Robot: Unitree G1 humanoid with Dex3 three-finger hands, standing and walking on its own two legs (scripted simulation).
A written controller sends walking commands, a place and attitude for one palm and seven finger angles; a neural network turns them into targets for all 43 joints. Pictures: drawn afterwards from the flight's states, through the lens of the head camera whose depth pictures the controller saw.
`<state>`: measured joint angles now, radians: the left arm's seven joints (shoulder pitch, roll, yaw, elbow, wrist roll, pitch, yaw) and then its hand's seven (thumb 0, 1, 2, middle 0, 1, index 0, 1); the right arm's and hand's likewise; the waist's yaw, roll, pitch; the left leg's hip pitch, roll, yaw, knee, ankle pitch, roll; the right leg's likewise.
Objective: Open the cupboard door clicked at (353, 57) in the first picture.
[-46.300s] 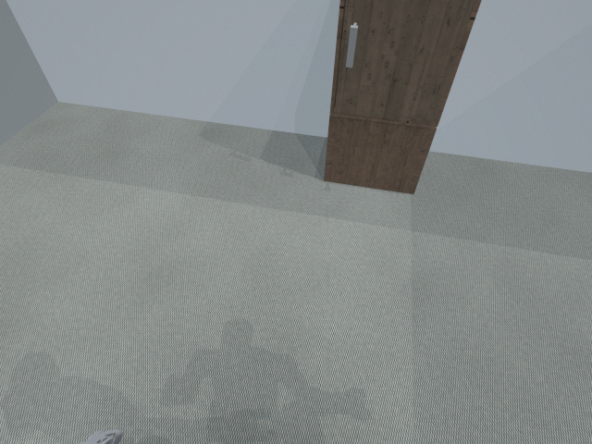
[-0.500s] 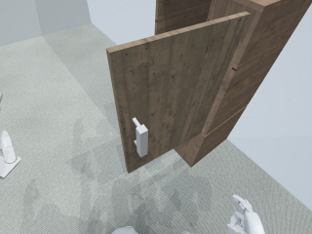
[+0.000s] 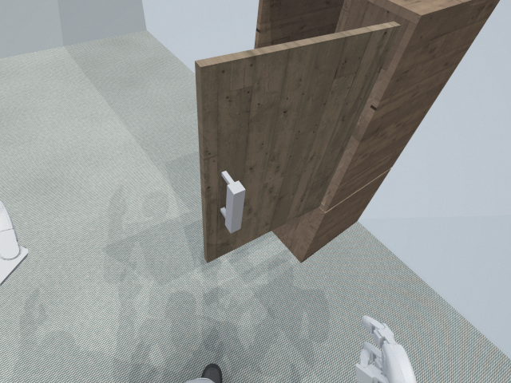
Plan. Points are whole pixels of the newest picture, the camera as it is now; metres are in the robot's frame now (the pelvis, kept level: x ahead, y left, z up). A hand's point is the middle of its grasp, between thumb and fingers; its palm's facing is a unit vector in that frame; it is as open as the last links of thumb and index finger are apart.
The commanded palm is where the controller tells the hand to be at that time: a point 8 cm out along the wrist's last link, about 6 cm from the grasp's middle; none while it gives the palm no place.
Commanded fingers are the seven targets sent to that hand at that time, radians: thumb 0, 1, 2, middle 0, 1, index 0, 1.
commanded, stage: step back with the hand held close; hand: left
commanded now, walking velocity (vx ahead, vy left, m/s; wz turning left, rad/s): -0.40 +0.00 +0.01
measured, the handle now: (229, 201) +0.47 +0.10 -0.05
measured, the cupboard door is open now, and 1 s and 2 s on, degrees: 84 84 84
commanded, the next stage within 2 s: stop stepping back and stand still in 0.04 s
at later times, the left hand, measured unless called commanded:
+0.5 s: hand (11, 369) +0.10 +0.24 +0.16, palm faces +0.41 -0.80 -0.45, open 7.4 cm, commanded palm +0.07 +0.27 +0.18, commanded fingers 0.00 0.90 0.90 -0.20 -0.30 -0.20 -0.30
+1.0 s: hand out of the picture +0.08 +0.24 +0.15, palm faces +0.45 -0.79 -0.40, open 7.4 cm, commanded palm +0.03 +0.28 +0.18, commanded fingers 0.00 0.90 0.90 -0.20 -0.30 -0.20 -0.30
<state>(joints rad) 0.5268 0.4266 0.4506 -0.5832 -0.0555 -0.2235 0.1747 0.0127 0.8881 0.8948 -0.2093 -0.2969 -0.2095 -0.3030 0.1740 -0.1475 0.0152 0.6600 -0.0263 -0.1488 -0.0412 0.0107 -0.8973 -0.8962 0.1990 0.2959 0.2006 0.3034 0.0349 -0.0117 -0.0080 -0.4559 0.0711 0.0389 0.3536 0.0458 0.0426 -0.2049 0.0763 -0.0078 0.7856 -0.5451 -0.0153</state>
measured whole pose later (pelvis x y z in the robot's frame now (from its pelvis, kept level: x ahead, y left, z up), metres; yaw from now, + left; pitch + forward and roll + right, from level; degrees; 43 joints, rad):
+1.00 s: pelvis -0.11 -0.02 -0.01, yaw -1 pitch -2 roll +0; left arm 0.50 0.35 0.38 -0.43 -0.03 -0.18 0.15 0.01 0.89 0.89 -0.21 -0.30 -0.21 -0.30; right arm 0.24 -0.20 0.02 0.69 0.00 -0.12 -0.08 0.01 -0.90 -0.90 0.20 0.30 0.20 0.30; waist 0.03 0.00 0.00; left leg -0.29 0.02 0.02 0.58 -0.25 0.01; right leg -0.18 0.02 -0.03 0.56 -0.36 -0.02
